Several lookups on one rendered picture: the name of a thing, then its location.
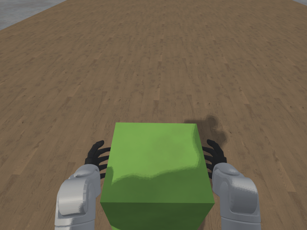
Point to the left robot hand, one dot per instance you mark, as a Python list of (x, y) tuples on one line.
[(93, 155)]

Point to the carton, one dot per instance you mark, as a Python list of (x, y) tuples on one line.
[(156, 178)]

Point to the robot right forearm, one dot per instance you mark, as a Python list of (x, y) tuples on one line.
[(239, 198)]

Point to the robot left forearm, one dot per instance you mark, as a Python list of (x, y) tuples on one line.
[(76, 199)]

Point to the right robot hand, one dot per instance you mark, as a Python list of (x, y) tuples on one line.
[(216, 152)]

